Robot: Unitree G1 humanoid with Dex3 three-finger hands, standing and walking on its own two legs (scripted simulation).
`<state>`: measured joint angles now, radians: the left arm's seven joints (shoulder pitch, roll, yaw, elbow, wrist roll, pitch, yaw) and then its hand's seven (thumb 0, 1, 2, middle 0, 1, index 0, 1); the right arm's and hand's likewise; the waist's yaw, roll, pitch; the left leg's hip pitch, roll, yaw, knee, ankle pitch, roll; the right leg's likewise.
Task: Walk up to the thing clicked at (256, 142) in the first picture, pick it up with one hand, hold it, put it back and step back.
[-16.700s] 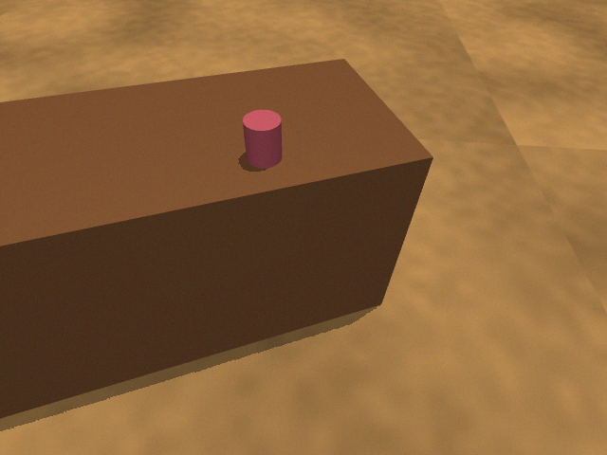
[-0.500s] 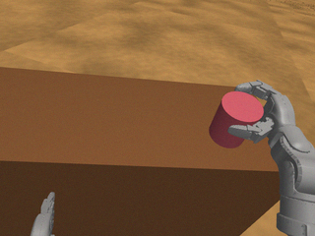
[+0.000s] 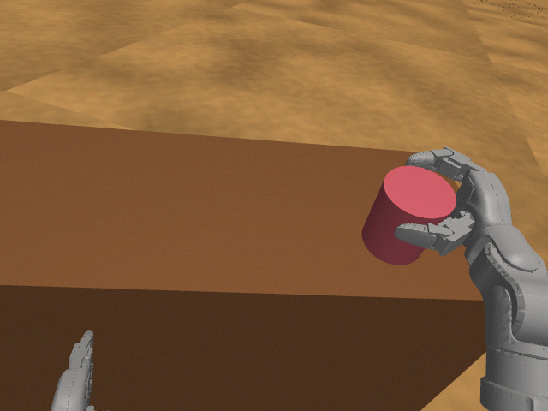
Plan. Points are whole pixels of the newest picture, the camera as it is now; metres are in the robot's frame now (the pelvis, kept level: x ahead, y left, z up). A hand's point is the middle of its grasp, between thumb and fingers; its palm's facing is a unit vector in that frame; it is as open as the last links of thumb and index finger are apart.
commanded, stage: hold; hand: right
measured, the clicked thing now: (404, 217) +0.32 -0.15 +0.20
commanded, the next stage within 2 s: crouch in 1.38 s
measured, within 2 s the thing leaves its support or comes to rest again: neither
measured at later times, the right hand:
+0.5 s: hand (430, 197) +0.32 -0.17 +0.23, palm faces +0.06 +1.00 -0.04, open 11.5 cm
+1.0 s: hand (438, 201) +0.31 -0.18 +0.24, palm faces +0.09 +0.99 -0.05, open 11.5 cm
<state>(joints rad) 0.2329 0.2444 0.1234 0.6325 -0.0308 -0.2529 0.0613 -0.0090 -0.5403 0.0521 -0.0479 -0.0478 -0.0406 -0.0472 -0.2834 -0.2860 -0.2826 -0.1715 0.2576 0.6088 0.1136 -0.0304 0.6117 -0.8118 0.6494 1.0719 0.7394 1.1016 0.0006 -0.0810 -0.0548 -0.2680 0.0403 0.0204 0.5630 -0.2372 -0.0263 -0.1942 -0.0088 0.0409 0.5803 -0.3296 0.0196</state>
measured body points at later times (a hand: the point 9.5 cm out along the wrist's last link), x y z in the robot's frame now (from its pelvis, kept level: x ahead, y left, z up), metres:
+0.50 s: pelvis +0.00 +0.00 +0.00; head -0.04 +0.03 +0.45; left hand +0.18 +0.27 -0.06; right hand +0.31 -0.23 +0.24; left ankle +0.04 +0.14 -0.73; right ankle -0.01 -0.13 -0.73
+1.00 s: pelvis +0.00 +0.00 +0.00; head -0.05 +0.03 +0.45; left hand +0.16 +0.27 -0.07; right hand +0.30 -0.23 +0.24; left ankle +0.04 +0.14 -0.73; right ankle -0.01 -0.13 -0.73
